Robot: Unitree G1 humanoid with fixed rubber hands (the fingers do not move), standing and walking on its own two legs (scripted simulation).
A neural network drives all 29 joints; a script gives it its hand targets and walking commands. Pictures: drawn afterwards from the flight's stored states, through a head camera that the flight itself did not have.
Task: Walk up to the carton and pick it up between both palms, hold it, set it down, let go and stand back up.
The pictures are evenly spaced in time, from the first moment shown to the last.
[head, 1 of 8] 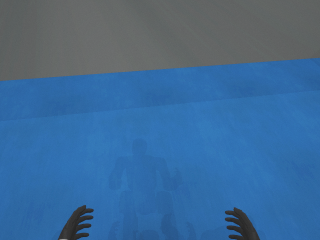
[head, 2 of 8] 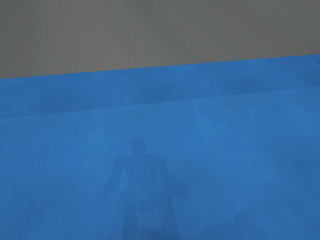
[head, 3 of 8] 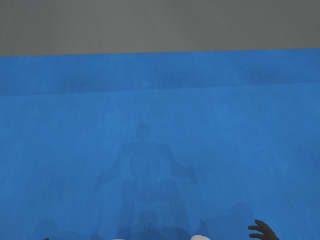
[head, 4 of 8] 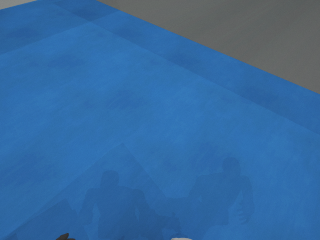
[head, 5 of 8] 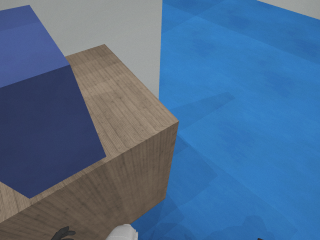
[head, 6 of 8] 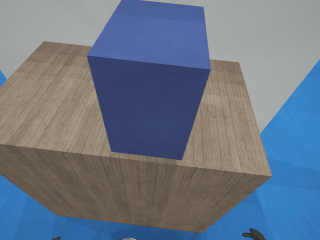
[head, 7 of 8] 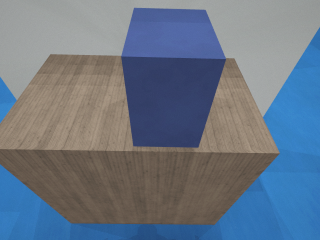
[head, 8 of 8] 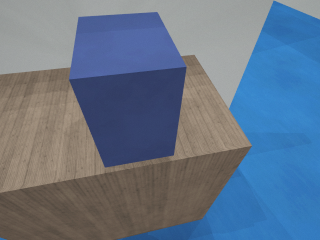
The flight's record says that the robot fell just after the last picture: no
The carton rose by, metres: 0.00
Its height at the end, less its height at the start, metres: +0.00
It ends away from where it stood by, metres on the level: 0.02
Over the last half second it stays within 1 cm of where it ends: yes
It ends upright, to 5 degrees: yes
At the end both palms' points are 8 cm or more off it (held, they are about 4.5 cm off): yes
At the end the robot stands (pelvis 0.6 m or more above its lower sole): yes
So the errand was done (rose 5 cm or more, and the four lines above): no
